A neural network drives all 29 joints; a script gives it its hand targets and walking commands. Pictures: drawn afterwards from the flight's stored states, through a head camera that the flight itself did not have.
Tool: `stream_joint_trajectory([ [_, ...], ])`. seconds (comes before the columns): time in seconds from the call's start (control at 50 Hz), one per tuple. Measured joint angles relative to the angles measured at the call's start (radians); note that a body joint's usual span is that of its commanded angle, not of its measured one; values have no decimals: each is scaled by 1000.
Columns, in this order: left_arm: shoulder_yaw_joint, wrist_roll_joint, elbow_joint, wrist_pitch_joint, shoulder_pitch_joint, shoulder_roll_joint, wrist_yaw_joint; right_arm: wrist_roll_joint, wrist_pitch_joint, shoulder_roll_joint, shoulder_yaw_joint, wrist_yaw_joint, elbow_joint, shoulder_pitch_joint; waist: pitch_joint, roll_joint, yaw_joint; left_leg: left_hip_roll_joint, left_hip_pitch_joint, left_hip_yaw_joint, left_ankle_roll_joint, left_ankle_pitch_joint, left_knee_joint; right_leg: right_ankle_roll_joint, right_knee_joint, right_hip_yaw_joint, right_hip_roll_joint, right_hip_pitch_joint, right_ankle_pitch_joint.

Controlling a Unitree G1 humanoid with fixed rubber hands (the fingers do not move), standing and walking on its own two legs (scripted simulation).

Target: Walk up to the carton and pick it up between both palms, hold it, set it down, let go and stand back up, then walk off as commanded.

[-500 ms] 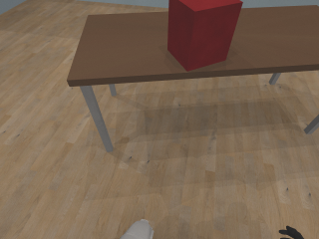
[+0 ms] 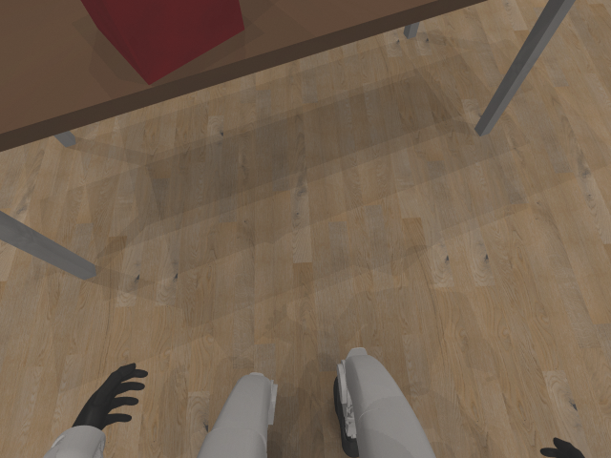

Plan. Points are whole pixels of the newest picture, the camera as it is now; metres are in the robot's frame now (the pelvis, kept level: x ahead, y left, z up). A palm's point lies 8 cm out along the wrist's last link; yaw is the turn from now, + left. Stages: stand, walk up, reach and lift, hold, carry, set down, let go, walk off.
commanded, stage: walk off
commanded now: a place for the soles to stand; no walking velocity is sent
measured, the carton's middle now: out of the picture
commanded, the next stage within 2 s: none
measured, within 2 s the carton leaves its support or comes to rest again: neither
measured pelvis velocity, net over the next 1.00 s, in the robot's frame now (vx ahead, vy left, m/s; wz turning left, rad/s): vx -0.16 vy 0.17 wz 0.19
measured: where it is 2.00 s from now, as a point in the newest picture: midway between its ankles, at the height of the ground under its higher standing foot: outside the picture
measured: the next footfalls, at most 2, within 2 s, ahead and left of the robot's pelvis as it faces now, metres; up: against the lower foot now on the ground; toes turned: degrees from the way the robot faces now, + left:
left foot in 0.58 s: -0.05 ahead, +0.27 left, +0.00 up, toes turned +8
right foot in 1.36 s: -0.05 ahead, -0.01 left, +0.00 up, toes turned +11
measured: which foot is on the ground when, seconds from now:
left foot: up 0.00-0.56, down 0.58-1.00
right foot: down 0.00-0.64, up 0.66-1.00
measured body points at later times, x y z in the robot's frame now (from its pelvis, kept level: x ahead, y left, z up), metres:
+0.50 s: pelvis -0.06 +0.05 -0.01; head -0.02 +0.01 +0.44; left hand -0.04 +0.40 -0.07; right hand +0.12 -0.23 -0.14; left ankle -0.05 +0.22 -0.62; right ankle +0.10 -0.09 -0.67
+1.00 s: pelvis -0.16 +0.17 +0.04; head -0.14 +0.25 +0.49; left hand -0.11 +0.48 -0.12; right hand -0.04 -0.16 +0.01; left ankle -0.10 +0.27 -0.67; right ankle -0.16 +0.00 -0.58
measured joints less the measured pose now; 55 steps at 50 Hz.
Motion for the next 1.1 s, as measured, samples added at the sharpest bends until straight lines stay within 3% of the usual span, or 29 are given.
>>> stream_joint_trajectory([
  [0.08, 5, -1, 12, -25, 5, 0, 48, -5, 33, 0, 0, 28, 0, 17, -28, 13, 0, -6, -1, 3, 0, 0, 9, -34, -48, -77, -12, 50, 1],
  [0.2, 4, -10, 64, -47, 86, 0, 94, -24, 71, -3, -1, 53, -1, -18, -78, 39, 22, 47, -1, 3, 0, 0, -38, -41, -48, -144, -36, 117, -21],
  [0.34, 14, -10, 144, -49, 175, 0, 98, -24, 93, -9, 0, 75, -1, -54, -128, 120, 84, 51, 0, 3, 0, 13, -84, -16, -48, -147, -66, 153, 2],
  [0.44, 41, -10, 161, -49, 188, 0, 98, -24, 103, -9, -1, 93, -1, -42, -159, 162, 93, 63, 0, 3, 0, 32, -29, 1, -49, -145, -127, 144, 26],
  [0.52, 49, -10, 161, -49, 179, -1, 98, -24, 102, -10, -1, 107, -1, -32, -172, 162, 92, 100, 8, 1, 0, 31, -45, 1, -49, -123, -182, 88, 62],
  [0.58, 49, -10, 161, -42, 154, -1, 98, -23, 95, -11, 0, 120, -2, -17, -171, 153, 91, 150, 71, 0, 0, 30, -240, 8, -49, -101, -215, 32, 78],
  [0.62, 50, -10, 174, -27, 121, -1, 97, -24, 85, -8, 0, 130, -1, -7, -135, 133, 97, 140, 82, 36, -11, -11, -259, 12, -45, -65, -228, 21, 21],
  [0.66, 50, -10, 187, -4, 115, -1, 98, -24, 69, -7, -1, 133, -1, 20, -122, 115, 104, 139, 80, 79, 13, 2, -240, -4, -11, 2, -186, 6, -203],
  [0.7, 52, -10, 192, 7, 113, -1, 98, -24, 61, -6, -1, 131, -1, 62, -129, 119, 95, 153, 76, 84, 39, 12, -240, -5, 101, 64, -79, -6, -283],
  [0.76, 57, -10, 197, 7, 97, 6, 97, -24, 48, 6, -1, 111, -2, 115, -155, 82, 74, 141, 75, 86, 47, 64, -311, -5, 202, 94, 28, 5, -184],
  [0.84, 57, -10, 198, 6, 86, 13, 93, -24, 12, 18, -1, 84, -2, 131, -197, -12, 61, 99, 75, 104, 47, 94, -442, -5, 209, 95, 100, 47, -111],
  [0.94, 67, -10, 198, 6, 126, 13, 67, -24, -52, 19, -1, 52, -2, 130, -265, -82, 62, 92, 76, 111, 47, 125, -568, -5, 209, 98, 149, 115, -110],
  [1.1, 93, -10, 198, 12, 217, 34, 31, -24, -102, 19, -1, 42, -1, 134, -319, -142, 62, 118, 114, 111, 47, 294, -678, -5, 203, 150, 118, 128, -92],
])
